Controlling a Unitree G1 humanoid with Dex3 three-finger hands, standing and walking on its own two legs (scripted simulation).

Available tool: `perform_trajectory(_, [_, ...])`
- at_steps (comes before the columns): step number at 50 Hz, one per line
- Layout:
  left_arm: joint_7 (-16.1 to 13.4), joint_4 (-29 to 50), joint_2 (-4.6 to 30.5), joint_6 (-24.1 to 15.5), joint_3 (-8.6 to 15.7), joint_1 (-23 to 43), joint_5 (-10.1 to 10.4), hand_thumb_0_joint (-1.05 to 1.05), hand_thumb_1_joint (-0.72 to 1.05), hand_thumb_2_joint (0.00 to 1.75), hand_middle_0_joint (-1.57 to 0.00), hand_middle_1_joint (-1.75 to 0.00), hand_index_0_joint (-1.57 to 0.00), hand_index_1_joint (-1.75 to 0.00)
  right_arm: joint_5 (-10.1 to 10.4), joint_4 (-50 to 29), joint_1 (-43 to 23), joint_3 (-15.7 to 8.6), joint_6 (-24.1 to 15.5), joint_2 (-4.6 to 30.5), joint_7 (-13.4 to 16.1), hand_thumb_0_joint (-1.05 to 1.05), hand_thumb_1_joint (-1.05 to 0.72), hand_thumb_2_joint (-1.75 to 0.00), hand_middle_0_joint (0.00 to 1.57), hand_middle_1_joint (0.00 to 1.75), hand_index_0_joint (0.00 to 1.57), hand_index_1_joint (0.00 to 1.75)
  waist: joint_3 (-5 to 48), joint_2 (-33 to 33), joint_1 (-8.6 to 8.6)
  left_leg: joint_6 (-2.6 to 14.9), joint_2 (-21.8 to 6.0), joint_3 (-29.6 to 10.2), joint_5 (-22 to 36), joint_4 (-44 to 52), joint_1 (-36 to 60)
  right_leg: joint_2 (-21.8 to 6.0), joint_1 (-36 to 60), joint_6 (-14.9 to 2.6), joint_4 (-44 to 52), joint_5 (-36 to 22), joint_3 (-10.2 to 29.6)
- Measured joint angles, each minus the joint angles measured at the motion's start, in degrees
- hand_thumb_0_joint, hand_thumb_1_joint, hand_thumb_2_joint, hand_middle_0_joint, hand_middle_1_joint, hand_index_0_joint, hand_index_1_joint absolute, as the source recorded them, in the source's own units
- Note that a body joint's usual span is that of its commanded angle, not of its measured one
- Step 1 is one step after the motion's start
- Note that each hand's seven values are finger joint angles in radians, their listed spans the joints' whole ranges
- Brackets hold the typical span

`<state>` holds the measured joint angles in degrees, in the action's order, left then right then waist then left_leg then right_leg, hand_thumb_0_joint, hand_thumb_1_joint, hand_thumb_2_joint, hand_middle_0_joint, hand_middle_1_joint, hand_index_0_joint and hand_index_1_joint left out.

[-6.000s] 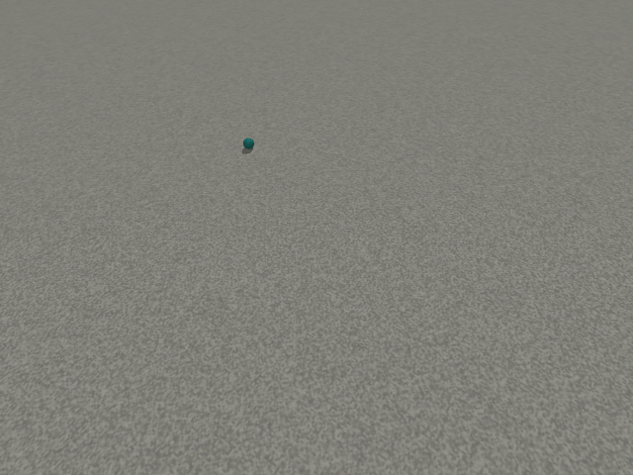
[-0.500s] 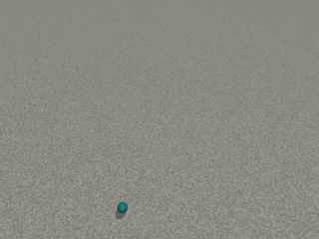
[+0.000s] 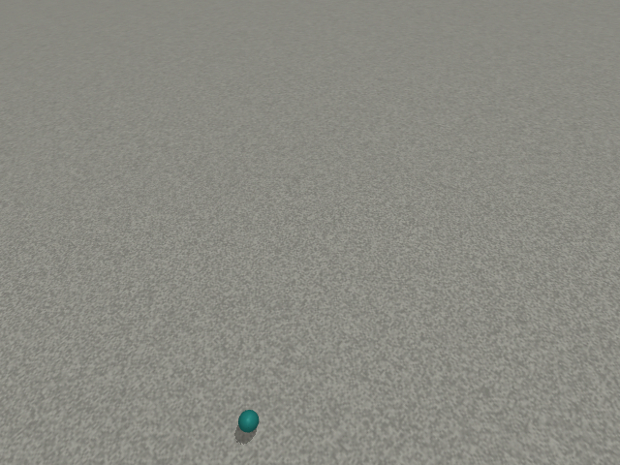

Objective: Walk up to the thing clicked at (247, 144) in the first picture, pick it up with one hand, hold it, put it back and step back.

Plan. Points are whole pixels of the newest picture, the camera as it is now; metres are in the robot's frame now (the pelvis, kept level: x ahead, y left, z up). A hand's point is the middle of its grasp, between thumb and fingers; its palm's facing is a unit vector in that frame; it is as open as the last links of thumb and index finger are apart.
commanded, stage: walk up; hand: left
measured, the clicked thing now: (248, 420) +0.40 +0.26 -0.74
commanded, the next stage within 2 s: stand in 0.86 s
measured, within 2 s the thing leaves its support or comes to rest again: neither
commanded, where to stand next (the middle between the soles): +0.04 +0.01 m, yaw +0 degrees
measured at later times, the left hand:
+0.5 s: hand out of the picture +0.09 +0.26 -0.15, palm faces -0.04 -0.94 -0.35, open 7.4 cm
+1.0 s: hand out of the picture +0.10 +0.25 -0.14, palm faces -0.05 -0.94 -0.34, open 7.4 cm
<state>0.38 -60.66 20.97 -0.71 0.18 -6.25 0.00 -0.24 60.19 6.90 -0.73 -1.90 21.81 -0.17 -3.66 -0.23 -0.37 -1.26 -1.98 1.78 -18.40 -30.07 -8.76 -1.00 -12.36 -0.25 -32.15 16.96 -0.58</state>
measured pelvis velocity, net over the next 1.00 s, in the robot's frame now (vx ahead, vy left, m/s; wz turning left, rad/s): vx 0.00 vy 0.00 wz -0.03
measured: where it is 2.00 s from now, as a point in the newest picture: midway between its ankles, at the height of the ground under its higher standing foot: outside the picture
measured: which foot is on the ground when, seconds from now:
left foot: down 0.00-1.00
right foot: down 0.00-1.00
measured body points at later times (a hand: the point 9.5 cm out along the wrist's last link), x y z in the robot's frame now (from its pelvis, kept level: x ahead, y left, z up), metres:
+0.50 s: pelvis +0.00 +0.00 +0.01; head +0.01 +0.00 +0.45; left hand +0.10 +0.31 -0.12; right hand +0.06 -0.31 -0.13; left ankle -0.02 +0.14 -0.73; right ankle +0.01 -0.12 -0.73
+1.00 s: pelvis +0.00 +0.00 +0.01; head +0.01 +0.00 +0.46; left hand +0.10 +0.30 -0.12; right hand +0.08 -0.30 -0.12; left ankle -0.02 +0.14 -0.73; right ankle +0.01 -0.12 -0.73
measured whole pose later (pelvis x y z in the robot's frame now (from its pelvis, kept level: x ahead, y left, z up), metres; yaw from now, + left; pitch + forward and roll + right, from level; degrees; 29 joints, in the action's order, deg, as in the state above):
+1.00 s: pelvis +0.00 +0.00 +0.01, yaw -2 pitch -3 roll +0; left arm 0.2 -63.8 19.8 -0.1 -0.2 -4.1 0.1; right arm -0.2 63.8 4.8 -0.4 -0.6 20.5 -0.2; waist -4.5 0.0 0.4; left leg -1.5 -2.4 3.5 -13.4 -20.5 -4.0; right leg -0.3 -8.2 0.2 -22.5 11.3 0.9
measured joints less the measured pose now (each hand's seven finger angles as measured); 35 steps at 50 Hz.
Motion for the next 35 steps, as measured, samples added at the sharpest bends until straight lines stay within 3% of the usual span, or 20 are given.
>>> perform_trajectory(19, [0.3,-1.6,-0.3,0.7,0.1,1.1,-0.2,0.0,0.9,0.9,-0.2,-0.3,-0.2,-0.3,-0.4,2.5,0.6,0.2,0.6,-0.6,-0.2,0.0,-0.9,-0.9,0.2,0.3,0.2,0.3,-0.5,0.6,0.74,0.0,-0.5,0.9,1.2,2.7,1.9,0.6,1.8,0.13,3.3,-1.9,0.8])
perform_trajectory(35, [0.3,-2.1,-0.3,0.8,0.4,0.6,-0.2,0.0,0.9,0.9,-0.2,-0.3,-0.2,-0.3,-0.4,2.8,0.5,0.2,0.6,-1.2,-0.2,0.0,-0.9,-0.9,0.2,0.3,0.2,0.3,-0.1,0.1,0.37,0.08,-0.4,1.6,2.0,4.8,3.5,0.6,2.8,0.33,4.7,-2.5,1.5])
